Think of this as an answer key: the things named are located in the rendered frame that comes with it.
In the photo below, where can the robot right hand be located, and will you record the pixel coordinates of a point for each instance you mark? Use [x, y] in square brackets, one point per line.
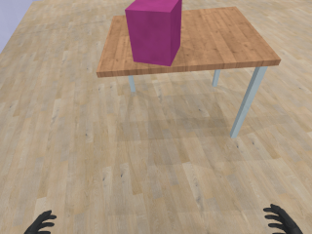
[279, 214]

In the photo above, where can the table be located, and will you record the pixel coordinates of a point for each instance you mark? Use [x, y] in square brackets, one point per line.
[210, 39]

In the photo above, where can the robot left hand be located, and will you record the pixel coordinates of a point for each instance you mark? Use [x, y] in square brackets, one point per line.
[39, 224]

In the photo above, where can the carton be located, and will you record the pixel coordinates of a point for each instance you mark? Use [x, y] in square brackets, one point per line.
[154, 29]

